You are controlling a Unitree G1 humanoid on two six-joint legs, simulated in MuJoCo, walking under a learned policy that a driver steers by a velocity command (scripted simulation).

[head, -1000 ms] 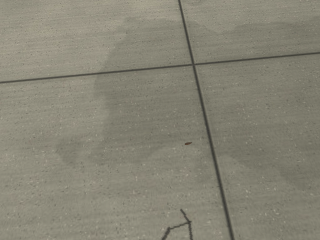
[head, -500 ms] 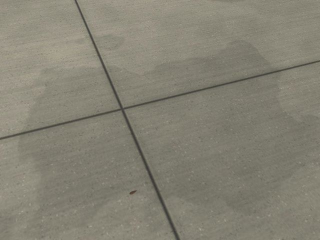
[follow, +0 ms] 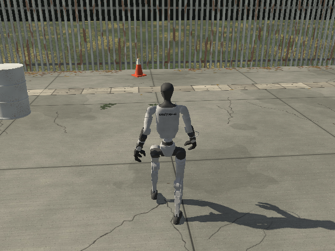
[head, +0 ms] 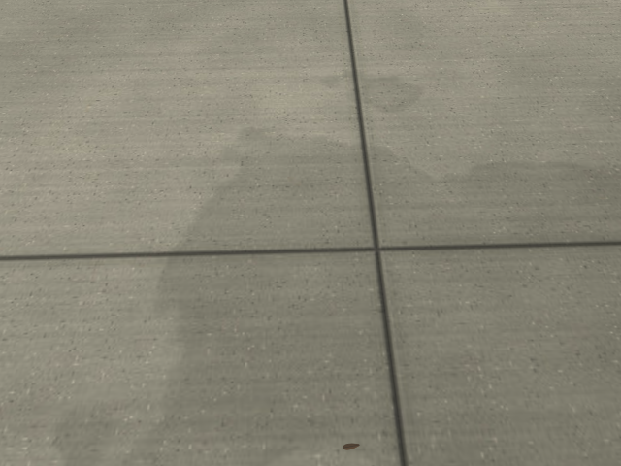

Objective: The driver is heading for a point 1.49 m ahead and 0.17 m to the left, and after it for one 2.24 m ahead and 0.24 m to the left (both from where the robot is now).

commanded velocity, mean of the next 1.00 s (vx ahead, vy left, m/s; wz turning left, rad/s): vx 0.50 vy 0.00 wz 0.35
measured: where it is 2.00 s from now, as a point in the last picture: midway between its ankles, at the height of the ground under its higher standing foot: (281, 212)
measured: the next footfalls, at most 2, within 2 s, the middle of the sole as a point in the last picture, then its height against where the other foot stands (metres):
left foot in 0.12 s outside the picture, level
right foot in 0.58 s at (363, 428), level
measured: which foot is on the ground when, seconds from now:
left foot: up 0.00-0.10, down 0.12-0.60, up 0.62-1.00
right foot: down 0.00-0.12, up 0.14-0.56, down 0.58-1.00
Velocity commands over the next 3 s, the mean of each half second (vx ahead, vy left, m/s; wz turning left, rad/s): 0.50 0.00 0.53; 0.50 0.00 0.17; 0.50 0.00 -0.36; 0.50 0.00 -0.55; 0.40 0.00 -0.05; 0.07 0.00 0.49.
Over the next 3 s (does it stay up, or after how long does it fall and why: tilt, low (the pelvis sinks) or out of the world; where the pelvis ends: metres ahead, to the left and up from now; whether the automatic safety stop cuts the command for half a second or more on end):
stays up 1.41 0.17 -0.01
